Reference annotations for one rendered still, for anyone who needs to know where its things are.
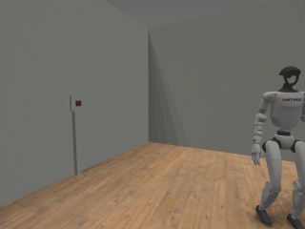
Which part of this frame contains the humanoid robot head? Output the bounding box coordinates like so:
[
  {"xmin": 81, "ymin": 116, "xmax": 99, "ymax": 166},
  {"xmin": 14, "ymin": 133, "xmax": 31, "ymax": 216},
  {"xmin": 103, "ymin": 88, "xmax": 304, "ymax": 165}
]
[{"xmin": 278, "ymin": 66, "xmax": 301, "ymax": 93}]

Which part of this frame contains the right robot forearm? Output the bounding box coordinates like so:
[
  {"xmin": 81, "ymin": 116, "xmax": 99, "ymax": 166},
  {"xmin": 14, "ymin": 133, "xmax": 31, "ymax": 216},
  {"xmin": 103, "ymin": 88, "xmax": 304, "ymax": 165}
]
[{"xmin": 253, "ymin": 114, "xmax": 264, "ymax": 145}]

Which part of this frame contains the robot right thigh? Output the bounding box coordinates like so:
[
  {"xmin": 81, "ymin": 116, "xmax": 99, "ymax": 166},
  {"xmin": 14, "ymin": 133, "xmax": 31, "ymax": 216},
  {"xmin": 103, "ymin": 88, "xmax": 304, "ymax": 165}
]
[{"xmin": 262, "ymin": 138, "xmax": 282, "ymax": 193}]

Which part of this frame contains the right robot hand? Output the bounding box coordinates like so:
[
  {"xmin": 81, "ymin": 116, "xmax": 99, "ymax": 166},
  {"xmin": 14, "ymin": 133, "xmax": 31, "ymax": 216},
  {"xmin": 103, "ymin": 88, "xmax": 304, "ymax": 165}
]
[{"xmin": 251, "ymin": 143, "xmax": 264, "ymax": 166}]

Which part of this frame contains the panel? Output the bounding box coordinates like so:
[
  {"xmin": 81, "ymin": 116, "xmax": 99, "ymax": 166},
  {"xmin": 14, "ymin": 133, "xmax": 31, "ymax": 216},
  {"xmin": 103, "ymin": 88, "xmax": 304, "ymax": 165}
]
[{"xmin": 70, "ymin": 95, "xmax": 85, "ymax": 176}]

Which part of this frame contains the right robot upper arm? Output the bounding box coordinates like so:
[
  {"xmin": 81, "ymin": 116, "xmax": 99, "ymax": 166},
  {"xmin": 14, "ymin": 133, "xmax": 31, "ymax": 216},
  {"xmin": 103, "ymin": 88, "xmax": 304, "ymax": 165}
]
[{"xmin": 257, "ymin": 92, "xmax": 277, "ymax": 122}]

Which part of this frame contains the button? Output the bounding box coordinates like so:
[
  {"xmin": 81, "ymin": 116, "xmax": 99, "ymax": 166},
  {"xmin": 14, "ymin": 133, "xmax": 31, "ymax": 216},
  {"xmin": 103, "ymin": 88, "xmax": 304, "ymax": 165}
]
[{"xmin": 75, "ymin": 100, "xmax": 82, "ymax": 107}]

